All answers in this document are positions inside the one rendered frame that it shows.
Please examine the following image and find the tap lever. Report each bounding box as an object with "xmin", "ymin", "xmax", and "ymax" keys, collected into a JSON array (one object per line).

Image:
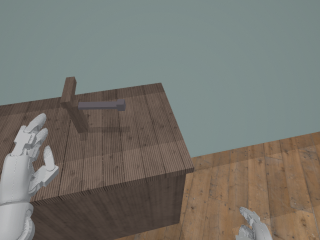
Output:
[{"xmin": 78, "ymin": 99, "xmax": 126, "ymax": 111}]

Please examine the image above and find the left robot hand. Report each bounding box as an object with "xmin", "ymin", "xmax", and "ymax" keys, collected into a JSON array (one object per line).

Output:
[{"xmin": 0, "ymin": 113, "xmax": 59, "ymax": 205}]

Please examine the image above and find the counter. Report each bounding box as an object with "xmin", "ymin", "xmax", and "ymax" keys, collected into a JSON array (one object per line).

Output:
[{"xmin": 0, "ymin": 76, "xmax": 195, "ymax": 240}]

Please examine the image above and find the right robot hand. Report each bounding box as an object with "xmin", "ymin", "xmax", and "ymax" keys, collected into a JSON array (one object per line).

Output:
[{"xmin": 235, "ymin": 206, "xmax": 273, "ymax": 240}]

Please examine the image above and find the left robot forearm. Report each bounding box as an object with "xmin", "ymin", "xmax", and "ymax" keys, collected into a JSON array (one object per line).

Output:
[{"xmin": 0, "ymin": 201, "xmax": 35, "ymax": 240}]

